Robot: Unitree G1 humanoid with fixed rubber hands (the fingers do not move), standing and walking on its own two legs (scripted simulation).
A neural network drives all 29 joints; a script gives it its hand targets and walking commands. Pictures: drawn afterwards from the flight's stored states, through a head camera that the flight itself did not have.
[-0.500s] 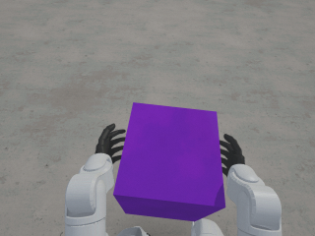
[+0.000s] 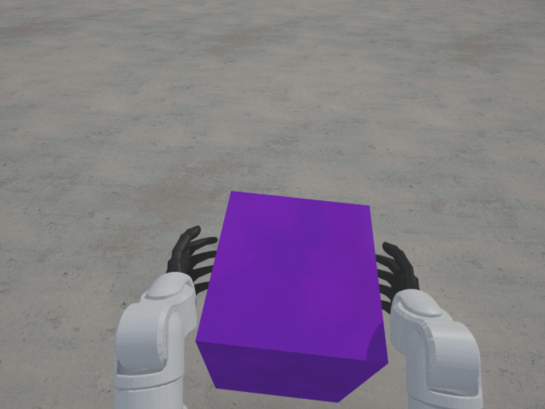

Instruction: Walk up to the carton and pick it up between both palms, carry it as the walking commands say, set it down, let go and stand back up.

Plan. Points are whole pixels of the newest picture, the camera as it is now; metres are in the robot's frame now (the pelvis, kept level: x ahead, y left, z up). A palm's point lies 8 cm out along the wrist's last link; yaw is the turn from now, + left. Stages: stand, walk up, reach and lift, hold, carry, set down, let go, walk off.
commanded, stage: carry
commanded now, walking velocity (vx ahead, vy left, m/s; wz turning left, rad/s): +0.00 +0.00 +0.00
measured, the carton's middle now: (287, 302) +0.27 +0.00 +0.01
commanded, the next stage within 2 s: none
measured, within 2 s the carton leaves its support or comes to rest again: neither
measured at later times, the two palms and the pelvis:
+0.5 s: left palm (156, 278) +0.25 +0.18 +0.11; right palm (382, 295) +0.24 -0.11 +0.10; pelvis -0.01 +0.03 +0.00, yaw +0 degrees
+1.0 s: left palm (250, 284) +0.26 +0.06 +0.09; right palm (470, 336) +0.21 -0.23 +0.07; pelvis -0.03 -0.05 -0.02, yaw -10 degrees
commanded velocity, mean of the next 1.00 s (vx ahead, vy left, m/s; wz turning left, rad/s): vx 0.00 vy -0.10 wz -0.32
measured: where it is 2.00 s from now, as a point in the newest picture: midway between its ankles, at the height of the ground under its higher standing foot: outside the picture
